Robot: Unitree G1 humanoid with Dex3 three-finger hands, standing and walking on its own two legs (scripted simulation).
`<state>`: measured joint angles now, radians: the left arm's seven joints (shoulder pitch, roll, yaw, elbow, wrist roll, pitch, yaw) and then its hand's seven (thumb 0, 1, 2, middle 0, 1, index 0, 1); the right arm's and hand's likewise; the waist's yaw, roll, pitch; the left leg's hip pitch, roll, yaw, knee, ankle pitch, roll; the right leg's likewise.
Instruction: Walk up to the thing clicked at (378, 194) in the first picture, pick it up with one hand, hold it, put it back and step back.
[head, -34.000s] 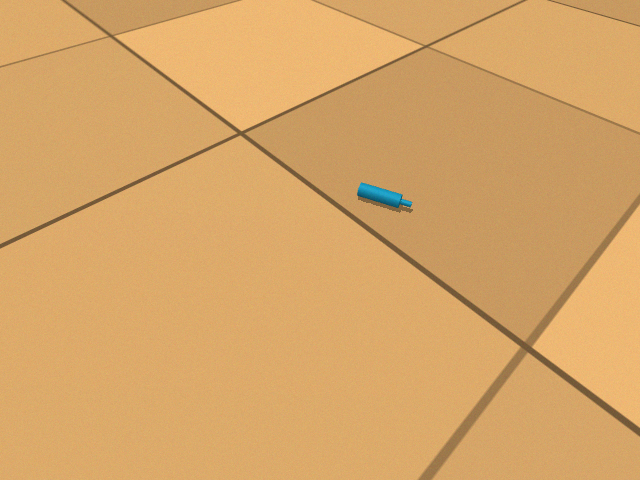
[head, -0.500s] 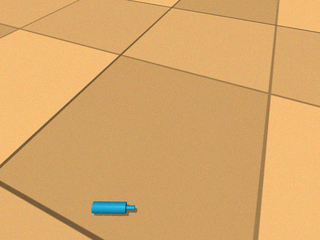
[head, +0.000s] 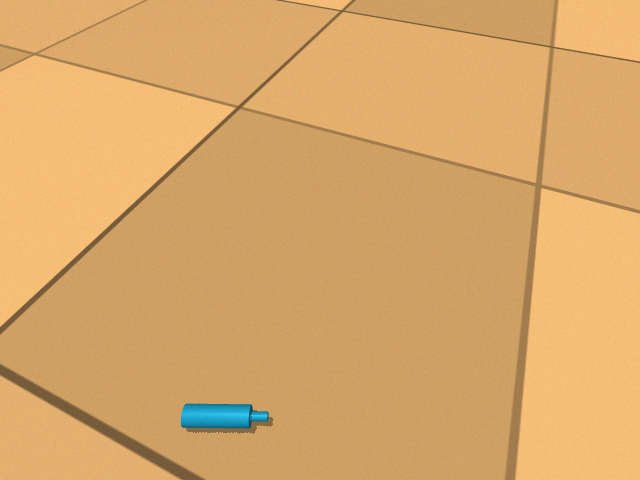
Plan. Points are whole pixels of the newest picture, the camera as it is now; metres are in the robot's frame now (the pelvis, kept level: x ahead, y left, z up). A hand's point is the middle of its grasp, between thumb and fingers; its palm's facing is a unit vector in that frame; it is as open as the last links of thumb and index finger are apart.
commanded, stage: stand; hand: left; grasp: from above
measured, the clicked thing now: (226, 415) +0.40 +0.27 -0.75
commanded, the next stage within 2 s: step back in 0.48 s
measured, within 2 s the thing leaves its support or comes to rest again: neither
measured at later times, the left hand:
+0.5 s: hand out of the picture +0.07 +0.25 -0.16, palm faces +0.01 -0.94 -0.34, open 7.4 cm
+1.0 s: hand out of the picture +0.05 +0.30 -0.18, palm faces -0.03 -0.93 -0.36, open 7.4 cm
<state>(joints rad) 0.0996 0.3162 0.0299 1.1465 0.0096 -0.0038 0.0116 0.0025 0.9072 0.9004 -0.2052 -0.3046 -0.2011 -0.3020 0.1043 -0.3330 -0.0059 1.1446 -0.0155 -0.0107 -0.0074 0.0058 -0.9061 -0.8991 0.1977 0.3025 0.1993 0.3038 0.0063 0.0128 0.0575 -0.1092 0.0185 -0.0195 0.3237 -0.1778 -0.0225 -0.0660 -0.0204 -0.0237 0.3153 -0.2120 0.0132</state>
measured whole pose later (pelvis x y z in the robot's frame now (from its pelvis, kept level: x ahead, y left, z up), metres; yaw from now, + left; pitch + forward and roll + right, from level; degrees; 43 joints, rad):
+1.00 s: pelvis -0.08 +0.04 -0.02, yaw -1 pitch -1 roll -2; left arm 0.05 0.40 0.07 0.89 0.00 0.06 0.03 0.00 0.91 0.90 -0.20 -0.30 -0.20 -0.30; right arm 0.13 -0.34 -0.04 0.93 -0.03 0.03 0.00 0.01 -0.90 -0.90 0.20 0.30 0.20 0.30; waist -0.01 -0.04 0.21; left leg -0.32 -0.01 -0.01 0.57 -0.23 0.04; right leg -0.45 0.12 0.17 1.17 -0.52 -0.01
